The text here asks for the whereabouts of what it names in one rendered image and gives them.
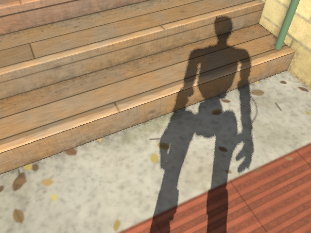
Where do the stairs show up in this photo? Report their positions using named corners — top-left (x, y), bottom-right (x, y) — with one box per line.
top-left (0, 0), bottom-right (295, 175)

